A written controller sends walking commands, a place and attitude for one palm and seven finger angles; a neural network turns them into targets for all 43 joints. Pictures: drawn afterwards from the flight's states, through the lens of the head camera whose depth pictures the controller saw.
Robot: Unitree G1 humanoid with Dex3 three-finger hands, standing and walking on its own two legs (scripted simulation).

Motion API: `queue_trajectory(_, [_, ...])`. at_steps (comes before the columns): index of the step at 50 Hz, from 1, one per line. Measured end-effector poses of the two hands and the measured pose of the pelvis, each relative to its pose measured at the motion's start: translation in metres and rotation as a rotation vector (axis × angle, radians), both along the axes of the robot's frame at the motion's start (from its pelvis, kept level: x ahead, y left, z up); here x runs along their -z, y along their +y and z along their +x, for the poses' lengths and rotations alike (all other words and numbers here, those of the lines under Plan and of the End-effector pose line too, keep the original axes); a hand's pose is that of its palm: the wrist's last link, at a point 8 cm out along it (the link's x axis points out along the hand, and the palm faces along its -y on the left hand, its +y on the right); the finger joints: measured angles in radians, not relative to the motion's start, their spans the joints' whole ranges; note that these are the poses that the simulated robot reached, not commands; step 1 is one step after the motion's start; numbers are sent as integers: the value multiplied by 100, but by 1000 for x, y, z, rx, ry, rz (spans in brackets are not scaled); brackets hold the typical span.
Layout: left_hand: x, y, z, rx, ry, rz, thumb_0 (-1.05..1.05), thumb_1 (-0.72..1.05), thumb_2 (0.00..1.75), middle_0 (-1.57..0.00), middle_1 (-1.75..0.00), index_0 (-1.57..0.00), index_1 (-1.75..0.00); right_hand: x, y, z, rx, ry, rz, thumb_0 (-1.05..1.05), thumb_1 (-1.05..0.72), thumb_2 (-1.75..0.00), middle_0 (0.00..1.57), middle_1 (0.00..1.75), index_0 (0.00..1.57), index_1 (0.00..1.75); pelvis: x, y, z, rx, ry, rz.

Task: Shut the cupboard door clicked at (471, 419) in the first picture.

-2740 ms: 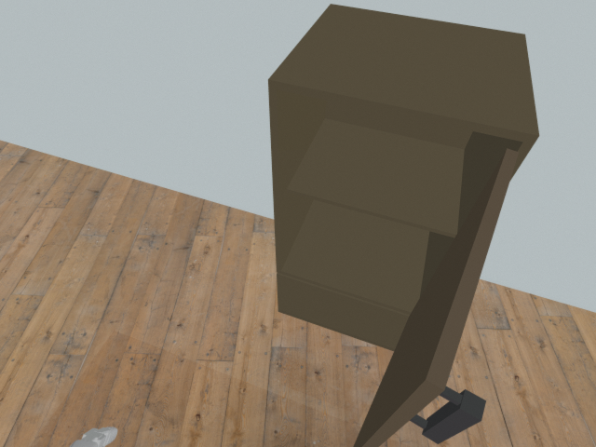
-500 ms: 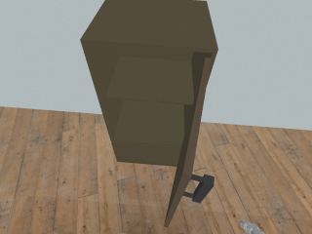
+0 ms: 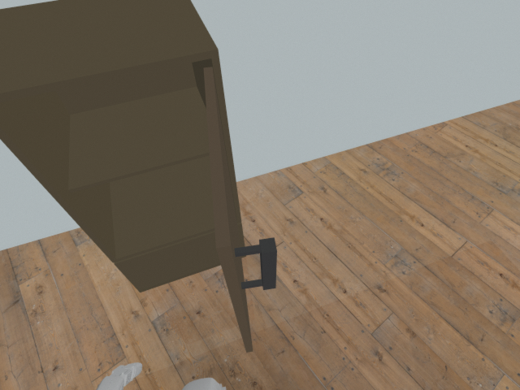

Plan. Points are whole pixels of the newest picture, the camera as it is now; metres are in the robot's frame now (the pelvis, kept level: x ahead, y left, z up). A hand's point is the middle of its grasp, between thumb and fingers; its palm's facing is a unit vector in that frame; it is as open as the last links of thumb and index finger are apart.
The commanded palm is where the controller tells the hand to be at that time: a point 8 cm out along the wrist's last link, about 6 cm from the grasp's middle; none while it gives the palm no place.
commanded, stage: walk to a spot facing it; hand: left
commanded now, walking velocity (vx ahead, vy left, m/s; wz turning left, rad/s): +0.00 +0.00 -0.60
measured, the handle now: (256, 268) +0.32 +0.02 -0.04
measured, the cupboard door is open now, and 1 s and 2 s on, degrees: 79 83 100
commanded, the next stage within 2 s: none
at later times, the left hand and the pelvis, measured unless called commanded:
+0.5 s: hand out of the picture +0.11 +0.21 -0.15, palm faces -0.25 -0.95 -0.20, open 7.4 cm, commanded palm none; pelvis -0.02 +0.03 +0.01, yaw -18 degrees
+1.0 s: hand out of the picture +0.13 +0.16 -0.16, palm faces -0.46 -0.87 -0.19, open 7.4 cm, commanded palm none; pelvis +0.03 -0.02 +0.01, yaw -34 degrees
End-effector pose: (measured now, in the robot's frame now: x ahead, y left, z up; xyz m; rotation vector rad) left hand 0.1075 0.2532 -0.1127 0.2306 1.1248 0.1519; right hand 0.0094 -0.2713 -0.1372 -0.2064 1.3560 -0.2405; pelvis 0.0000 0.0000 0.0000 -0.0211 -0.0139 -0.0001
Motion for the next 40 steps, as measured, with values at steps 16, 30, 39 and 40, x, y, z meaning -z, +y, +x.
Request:
queue_trajectory(16, [21, 8, 5, 133, 65, -57, 1, 91, 90, -20, -30, -20, -30, -28, 34, -14, 133, -176, -56, 1, -90, -90, 20, 29, 20, 30, -3, 29, -16, 201, 21, 12])
queue_trajectory(30, [9, -19, 22, 331, 133, -30, 1, 91, 90, -19, -30, -20, -30, -17, 51, -86, 332, -133, 11, 1, -90, -90, 20, 30, 21, 30, -10, 24, -28, 403, 12, 5])
queue_trajectory(39, [0, -60, 29, 391, 78, -17, 1, 91, 90, -20, -30, -20, -30, -10, 20, -118, 430, -58, 30, 1, -90, -90, 20, 29, 20, 30, -11, -4, -15, 475, 1, 17])
queue_trajectory(40, [-1, -61, 28, 398, 96, -16, 1, 91, 90, -20, -30, -20, -30, -14, 16, -113, 437, -76, 23, 1, -90, -90, 20, 29, 20, 30, -13, -6, -12, 486, 1, 21])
